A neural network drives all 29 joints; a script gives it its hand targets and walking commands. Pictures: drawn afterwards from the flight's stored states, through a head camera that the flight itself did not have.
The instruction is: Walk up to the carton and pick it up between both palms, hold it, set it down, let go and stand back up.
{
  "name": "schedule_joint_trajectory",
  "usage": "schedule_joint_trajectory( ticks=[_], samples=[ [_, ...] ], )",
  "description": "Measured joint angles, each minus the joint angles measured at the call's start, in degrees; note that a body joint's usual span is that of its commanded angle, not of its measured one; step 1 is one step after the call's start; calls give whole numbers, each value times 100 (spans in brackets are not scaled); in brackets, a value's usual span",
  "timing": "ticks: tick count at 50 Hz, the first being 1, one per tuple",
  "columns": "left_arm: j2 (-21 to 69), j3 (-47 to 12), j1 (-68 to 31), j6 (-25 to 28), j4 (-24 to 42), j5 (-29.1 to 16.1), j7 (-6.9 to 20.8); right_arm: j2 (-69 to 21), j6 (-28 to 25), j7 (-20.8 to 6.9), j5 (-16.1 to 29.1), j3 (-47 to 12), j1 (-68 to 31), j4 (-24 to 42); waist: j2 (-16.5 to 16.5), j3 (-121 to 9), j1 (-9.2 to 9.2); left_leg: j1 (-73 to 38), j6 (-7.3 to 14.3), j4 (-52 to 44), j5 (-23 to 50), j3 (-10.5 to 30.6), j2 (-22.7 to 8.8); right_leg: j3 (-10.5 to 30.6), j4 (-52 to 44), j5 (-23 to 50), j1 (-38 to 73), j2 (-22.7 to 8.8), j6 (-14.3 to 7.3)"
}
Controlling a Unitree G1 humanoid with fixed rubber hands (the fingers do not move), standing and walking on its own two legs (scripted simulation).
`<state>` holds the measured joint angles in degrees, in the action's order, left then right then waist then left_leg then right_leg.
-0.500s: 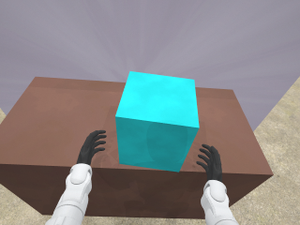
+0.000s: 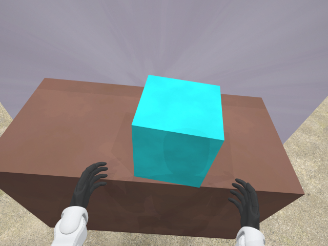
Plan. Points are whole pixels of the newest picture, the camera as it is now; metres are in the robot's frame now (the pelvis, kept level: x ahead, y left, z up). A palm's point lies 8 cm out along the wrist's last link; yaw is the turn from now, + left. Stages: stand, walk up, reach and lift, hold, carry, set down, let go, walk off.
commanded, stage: set down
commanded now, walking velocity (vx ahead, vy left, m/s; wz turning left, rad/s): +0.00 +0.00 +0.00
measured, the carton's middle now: (174, 133) +0.44 +0.00 +0.00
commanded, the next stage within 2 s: let go in 1.64 s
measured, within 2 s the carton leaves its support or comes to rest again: neither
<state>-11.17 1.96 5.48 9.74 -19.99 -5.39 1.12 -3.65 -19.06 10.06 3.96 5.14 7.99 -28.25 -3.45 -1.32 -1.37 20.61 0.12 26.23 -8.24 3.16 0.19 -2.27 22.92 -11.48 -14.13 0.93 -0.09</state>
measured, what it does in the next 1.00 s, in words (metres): stands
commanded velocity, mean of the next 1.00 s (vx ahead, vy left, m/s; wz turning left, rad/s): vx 0.00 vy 0.00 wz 0.00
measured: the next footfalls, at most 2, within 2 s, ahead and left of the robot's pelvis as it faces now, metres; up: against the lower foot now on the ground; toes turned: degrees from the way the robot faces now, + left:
none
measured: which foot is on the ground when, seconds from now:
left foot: down 0.00-1.00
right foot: down 0.00-1.00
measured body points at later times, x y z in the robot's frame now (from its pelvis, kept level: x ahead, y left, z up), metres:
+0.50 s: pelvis +0.01 +0.00 +0.00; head +0.03 +0.03 +0.45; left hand +0.23 +0.23 -0.03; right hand +0.22 -0.19 -0.03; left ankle +0.06 +0.11 -0.74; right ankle +0.00 -0.12 -0.74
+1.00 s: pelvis +0.02 +0.00 +0.00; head +0.05 +0.01 +0.45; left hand +0.22 +0.23 -0.06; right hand +0.22 -0.20 -0.04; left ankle +0.06 +0.11 -0.74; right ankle +0.00 -0.12 -0.74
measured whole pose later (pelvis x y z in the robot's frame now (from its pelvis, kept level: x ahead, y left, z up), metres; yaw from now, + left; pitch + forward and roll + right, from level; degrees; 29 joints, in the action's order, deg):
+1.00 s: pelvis +0.02 +0.00 +0.00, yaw +0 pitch +3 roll -1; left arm -13.7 0.6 11.4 -0.7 -20.1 -6.8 1.6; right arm 0.3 -12.8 4.4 4.0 5.1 12.3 -25.8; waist -0.9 -0.1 -0.9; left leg 19.7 -0.1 25.4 -9.1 3.1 0.2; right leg -2.3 22.1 -12.3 -13.2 0.9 -0.1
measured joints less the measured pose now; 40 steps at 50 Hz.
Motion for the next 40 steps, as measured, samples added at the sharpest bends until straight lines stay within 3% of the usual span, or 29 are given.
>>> schedule_joint_trajectory(
  ticks=[7, 40],
  samples=[
    [-191, -17, 217, -254, 170, -46, 8, 0, 255, -69, 0, -1, 216, 176, 41, 50, -32, 1, 1, 0, -16, 0, 0, 0, -9, -11, 3, 0, 0],
    [-257, -137, 580, -880, 273, -139, 52, 304, 470, -477, 0, -6, 410, 246, 224, 115, -3, -48, -11, -41, -86, -1, 0, 0, -82, -63, 66, -1, 0]
  ],
)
